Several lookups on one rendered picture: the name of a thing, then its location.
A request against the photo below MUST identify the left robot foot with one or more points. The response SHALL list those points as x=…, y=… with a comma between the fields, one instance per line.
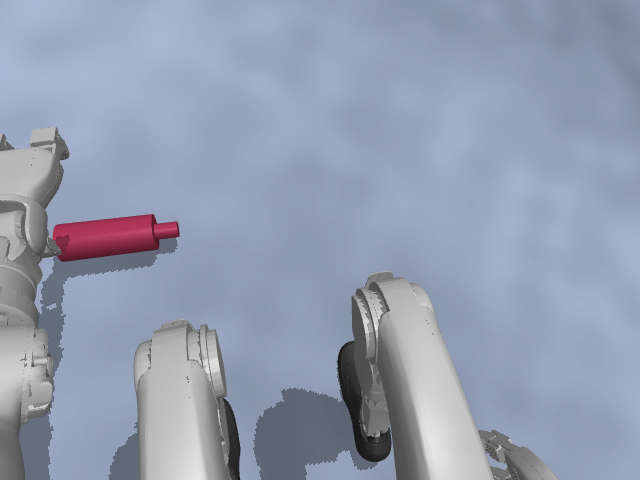
x=234, y=451

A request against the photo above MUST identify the right robot hand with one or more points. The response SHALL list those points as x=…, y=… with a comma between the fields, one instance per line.
x=522, y=463

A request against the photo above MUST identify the right robot foot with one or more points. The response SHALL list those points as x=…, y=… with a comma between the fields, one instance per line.
x=370, y=448

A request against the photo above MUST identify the left robot arm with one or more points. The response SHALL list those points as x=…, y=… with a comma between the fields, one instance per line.
x=25, y=365

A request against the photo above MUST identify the bottle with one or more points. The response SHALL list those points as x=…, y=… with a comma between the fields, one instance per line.
x=108, y=237

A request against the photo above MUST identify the left robot hand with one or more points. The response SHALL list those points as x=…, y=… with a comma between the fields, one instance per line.
x=35, y=173

